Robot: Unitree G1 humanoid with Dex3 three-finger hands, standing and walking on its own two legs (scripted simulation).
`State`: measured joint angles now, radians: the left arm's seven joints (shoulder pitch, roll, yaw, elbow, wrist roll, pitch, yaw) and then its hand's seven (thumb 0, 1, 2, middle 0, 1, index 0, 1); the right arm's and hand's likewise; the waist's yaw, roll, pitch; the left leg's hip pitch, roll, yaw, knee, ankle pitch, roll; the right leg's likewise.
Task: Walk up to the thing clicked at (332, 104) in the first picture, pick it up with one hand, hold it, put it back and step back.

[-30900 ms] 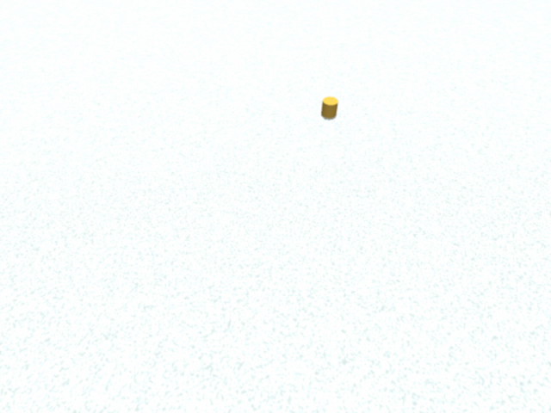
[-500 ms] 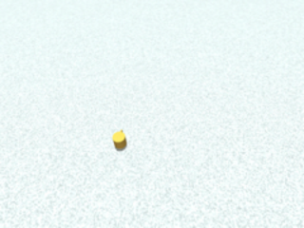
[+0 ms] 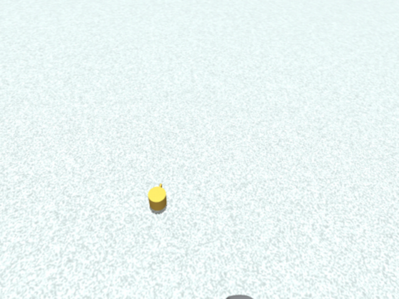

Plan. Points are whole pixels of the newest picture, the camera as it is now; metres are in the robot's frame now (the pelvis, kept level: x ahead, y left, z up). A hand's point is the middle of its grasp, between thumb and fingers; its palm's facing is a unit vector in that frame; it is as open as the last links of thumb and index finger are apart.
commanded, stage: walk up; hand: left
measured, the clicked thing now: (158, 195) +0.75 +0.17 -0.72
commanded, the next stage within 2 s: none
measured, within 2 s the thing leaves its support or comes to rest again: neither
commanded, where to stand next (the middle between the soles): +0.33 -0.05 m, yaw -3 degrees
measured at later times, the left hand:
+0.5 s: hand (122, 238) +0.28 +0.18 -0.12, palm faces -0.03 -0.93 -0.38, open 7.3 cm
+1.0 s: hand (132, 230) +0.32 +0.17 -0.16, palm faces -0.02 -0.92 -0.40, open 7.3 cm
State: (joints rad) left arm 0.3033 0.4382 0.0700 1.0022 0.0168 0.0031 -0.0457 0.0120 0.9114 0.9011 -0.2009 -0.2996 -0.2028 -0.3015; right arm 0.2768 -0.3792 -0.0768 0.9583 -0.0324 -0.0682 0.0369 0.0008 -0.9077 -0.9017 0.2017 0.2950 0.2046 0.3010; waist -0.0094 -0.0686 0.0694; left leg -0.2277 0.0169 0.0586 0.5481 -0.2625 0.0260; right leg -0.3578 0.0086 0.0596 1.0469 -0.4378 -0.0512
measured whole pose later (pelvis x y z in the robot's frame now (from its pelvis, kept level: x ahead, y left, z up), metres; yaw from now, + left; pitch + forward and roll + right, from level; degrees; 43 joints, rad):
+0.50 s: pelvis +0.19 -0.07 +0.00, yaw -3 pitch -3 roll +2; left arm 0.25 0.35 0.05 0.83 0.00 -0.05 -0.04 0.01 0.91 0.90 -0.20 -0.30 -0.21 -0.30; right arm 0.30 -0.41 -0.04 0.85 0.01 -0.05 0.01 0.00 -0.91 -0.90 0.20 0.30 0.20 0.30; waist 0.01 0.02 0.10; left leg -0.41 0.01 -0.03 1.14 -0.41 0.02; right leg -0.25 -0.03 -0.04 0.55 -0.24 -0.04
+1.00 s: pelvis +0.22 -0.09 -0.02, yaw -1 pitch -2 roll -1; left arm 0.15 0.37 0.03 0.91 -0.01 -0.01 0.03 0.01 0.91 0.90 -0.20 -0.30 -0.21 -0.30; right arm 0.10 -0.38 -0.03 0.83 -0.01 0.02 0.00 0.00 -0.91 -0.90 0.20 0.30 0.21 0.30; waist 0.01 0.03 0.15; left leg -0.44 0.04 -0.01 0.72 -0.25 -0.01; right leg -0.23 0.01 -0.01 0.69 -0.42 -0.01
